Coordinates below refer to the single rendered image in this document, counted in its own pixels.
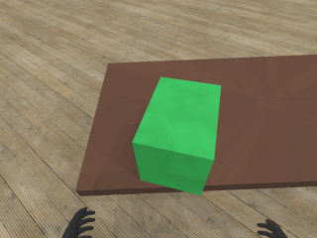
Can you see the robot left hand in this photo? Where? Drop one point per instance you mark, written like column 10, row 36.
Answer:
column 73, row 229

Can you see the carton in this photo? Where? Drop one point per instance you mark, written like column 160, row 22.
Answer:
column 175, row 143

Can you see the robot right hand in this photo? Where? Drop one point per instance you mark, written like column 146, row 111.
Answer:
column 273, row 227

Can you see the table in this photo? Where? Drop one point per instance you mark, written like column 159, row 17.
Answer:
column 266, row 130

